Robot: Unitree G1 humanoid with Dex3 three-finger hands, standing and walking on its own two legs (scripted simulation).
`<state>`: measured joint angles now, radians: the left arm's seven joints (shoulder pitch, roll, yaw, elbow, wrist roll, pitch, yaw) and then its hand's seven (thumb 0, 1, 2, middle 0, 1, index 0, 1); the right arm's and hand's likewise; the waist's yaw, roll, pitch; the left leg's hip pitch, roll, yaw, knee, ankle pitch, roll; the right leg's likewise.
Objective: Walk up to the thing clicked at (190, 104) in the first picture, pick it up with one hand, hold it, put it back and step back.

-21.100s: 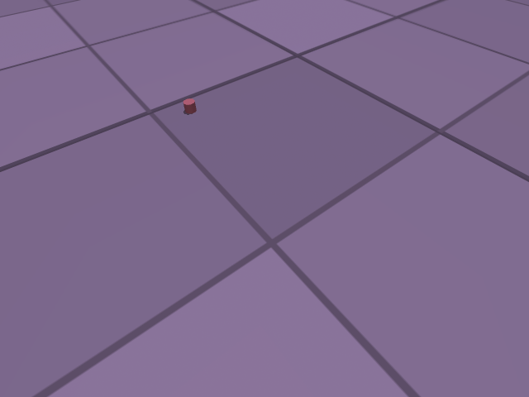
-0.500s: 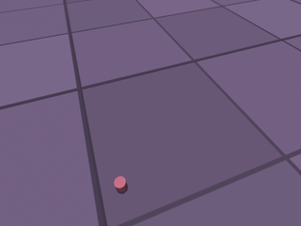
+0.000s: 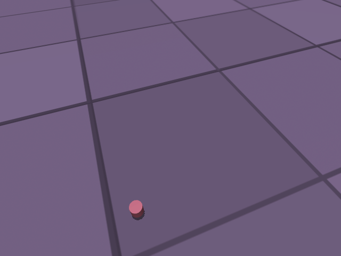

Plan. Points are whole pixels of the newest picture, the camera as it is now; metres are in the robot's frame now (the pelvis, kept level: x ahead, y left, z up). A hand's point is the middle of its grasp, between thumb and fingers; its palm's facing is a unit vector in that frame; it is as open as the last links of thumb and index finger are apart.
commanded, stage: stand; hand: left
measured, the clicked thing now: (136, 208) +0.49 +0.24 -0.75
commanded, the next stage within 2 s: walk up in 0.70 s
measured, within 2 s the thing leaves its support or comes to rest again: neither
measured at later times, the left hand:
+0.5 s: hand out of the picture +0.07 +0.26 -0.16, palm faces +0.00 -0.94 -0.35, open 7.4 cm
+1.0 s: hand out of the picture +0.08 +0.32 -0.18, palm faces +0.06 -0.94 -0.35, open 7.4 cm
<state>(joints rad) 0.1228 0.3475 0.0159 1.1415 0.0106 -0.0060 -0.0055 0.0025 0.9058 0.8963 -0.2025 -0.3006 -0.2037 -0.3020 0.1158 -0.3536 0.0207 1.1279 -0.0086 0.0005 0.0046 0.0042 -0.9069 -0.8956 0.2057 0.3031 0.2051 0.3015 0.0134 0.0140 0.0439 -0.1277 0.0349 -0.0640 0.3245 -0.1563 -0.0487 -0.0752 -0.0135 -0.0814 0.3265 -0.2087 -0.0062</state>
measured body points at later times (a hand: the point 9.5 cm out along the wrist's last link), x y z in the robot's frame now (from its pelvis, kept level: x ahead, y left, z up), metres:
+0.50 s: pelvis +0.01 +0.00 +0.00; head +0.02 +0.00 +0.45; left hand +0.07 +0.31 -0.13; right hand +0.08 -0.30 -0.14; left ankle +0.02 +0.15 -0.75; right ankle -0.02 -0.11 -0.75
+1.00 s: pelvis +0.05 +0.04 -0.02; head +0.07 +0.06 +0.43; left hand +0.07 +0.36 -0.16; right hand +0.12 -0.28 -0.13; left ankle +0.09 +0.16 -0.75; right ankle -0.01 -0.10 -0.73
